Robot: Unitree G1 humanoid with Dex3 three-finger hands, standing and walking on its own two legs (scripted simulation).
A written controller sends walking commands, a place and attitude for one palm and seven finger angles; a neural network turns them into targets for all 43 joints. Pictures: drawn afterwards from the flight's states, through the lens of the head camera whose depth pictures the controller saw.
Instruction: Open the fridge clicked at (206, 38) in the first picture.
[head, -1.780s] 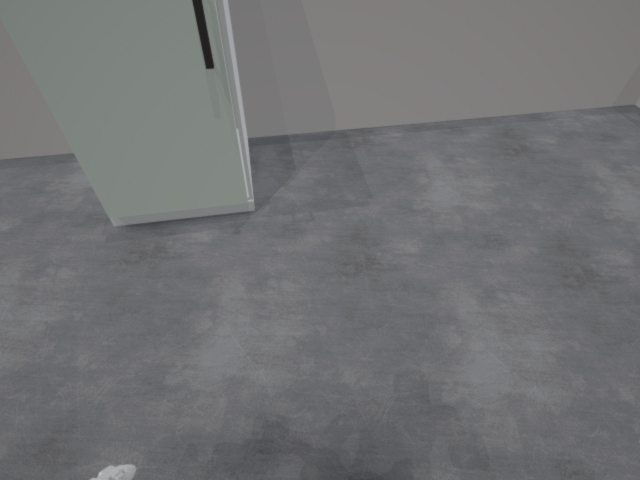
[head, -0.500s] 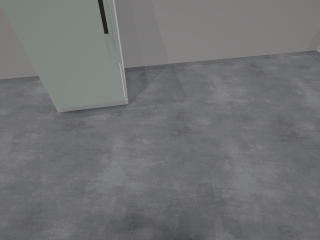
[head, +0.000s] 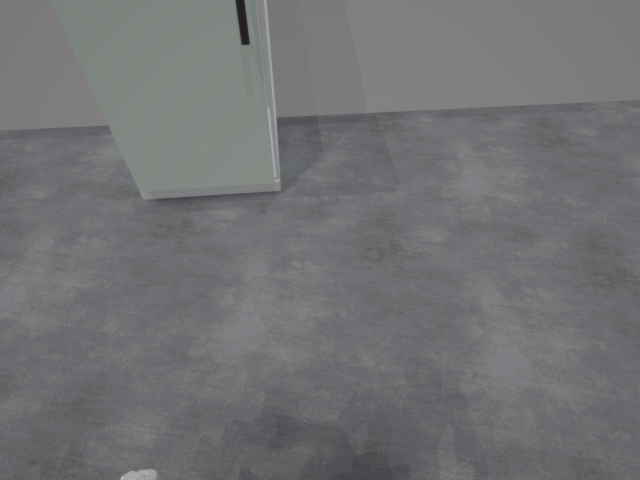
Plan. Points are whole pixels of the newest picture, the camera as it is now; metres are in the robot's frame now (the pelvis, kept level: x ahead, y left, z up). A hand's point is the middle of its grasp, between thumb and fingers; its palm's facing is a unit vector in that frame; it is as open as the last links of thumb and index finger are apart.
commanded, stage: walk to a spot facing it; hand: right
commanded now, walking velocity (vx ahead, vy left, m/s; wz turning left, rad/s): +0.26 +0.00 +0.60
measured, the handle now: out of the picture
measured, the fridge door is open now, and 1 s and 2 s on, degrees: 0 0 0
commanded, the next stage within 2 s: none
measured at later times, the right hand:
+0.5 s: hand out of the picture +0.07 -0.20 -0.16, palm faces -0.14 +0.97 -0.19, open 7.3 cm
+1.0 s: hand (379, 295) +0.47 -0.09 -0.17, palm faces -0.58 +0.80 -0.15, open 7.3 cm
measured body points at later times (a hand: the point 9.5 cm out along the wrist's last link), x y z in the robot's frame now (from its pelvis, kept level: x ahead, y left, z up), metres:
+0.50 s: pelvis +0.08 -0.01 +0.01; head +0.10 -0.01 +0.46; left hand +0.14 +0.26 -0.12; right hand +0.08 -0.25 -0.15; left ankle +0.01 +0.10 -0.74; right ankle +0.15 -0.13 -0.70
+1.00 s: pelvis +0.26 -0.01 +0.00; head +0.31 -0.01 +0.45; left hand +0.04 +0.12 -0.13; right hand +0.50 -0.13 -0.15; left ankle +0.28 +0.15 -0.68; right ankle +0.18 -0.12 -0.74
